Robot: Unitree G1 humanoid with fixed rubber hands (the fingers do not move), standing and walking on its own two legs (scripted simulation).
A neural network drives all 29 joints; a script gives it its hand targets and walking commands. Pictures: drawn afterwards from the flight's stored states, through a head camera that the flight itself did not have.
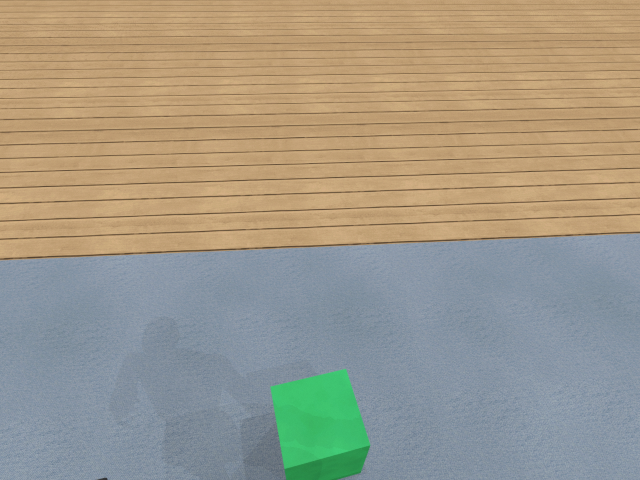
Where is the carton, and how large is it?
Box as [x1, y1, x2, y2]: [271, 369, 369, 479]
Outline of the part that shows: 345,369 271,386 286,479 337,479 360,472 369,447 369,442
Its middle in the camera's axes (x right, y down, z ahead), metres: +0.00 +0.52 +1.07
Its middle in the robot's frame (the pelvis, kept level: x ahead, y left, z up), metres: +0.42 +0.01 -0.66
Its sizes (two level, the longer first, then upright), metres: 0.210 0.200 0.250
